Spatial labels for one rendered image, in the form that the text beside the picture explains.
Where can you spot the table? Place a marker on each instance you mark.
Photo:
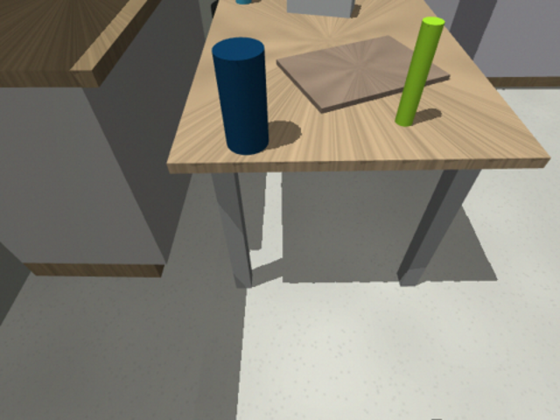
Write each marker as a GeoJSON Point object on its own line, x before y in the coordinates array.
{"type": "Point", "coordinates": [462, 125]}

